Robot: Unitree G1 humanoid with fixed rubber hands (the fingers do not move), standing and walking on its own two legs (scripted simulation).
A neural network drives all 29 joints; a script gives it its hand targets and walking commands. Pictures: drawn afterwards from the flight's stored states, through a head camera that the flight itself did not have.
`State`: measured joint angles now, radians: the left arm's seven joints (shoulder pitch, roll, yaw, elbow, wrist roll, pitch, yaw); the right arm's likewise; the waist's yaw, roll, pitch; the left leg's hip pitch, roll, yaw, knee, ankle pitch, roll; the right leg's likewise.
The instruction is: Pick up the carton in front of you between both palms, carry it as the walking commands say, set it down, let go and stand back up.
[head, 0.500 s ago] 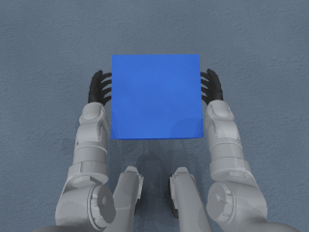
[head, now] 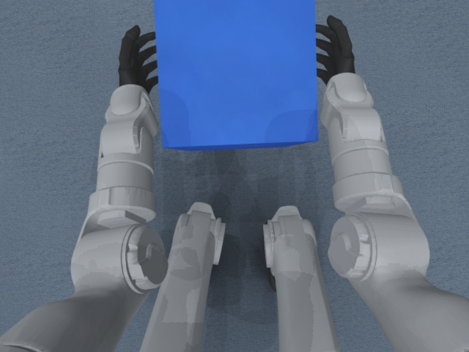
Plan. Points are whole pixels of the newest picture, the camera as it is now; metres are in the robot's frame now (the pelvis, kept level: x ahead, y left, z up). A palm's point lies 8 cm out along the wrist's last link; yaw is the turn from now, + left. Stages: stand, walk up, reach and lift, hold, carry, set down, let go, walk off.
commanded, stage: set down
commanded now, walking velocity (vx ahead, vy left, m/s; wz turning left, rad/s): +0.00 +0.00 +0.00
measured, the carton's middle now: (236, 90) +0.51 +0.02 -0.19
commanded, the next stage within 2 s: none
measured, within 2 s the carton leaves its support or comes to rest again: rests again in 0.88 s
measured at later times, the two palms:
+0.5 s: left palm (160, 94) +0.51 +0.17 -0.25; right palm (309, 80) +0.55 -0.12 -0.26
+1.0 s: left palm (165, 103) +0.51 +0.17 -0.28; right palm (308, 88) +0.54 -0.13 -0.29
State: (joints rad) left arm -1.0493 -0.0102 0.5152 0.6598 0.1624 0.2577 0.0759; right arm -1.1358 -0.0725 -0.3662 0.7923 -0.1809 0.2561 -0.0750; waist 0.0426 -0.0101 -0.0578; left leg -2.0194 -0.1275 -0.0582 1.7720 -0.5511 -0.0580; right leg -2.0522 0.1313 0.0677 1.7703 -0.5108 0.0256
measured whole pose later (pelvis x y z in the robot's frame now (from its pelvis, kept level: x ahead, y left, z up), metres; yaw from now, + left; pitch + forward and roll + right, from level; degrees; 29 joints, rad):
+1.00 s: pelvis -0.01 +0.00 -0.12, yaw +1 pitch +36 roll +2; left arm -1.33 0.14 0.38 0.90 0.01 0.19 0.13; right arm -1.46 -0.29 -0.18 1.09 0.00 0.17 -0.10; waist 0.04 0.00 0.36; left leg -2.19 -0.13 -0.02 2.21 -0.65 -0.06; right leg -2.22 0.11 0.02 2.21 -0.61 0.02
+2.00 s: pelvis -0.01 +0.00 -0.12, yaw +2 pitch +35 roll +1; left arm -1.38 0.32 0.16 0.97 -0.24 0.10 0.15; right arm -1.50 -0.46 -0.03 1.10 0.22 0.11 -0.07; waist 0.05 0.01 0.37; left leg -2.22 -0.06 0.03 2.22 -0.61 -0.01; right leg -2.23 0.04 0.00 2.23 -0.61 -0.01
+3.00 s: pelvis +0.02 +0.00 +0.15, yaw +1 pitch +46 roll +1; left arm -1.05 0.21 0.34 0.80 0.02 0.16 0.03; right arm -1.17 -0.32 -0.28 0.94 -0.06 0.17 0.02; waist 0.05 -0.01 -0.06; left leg -1.60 -0.05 -0.03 1.14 -0.34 -0.01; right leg -1.61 0.06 0.04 1.15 -0.34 -0.01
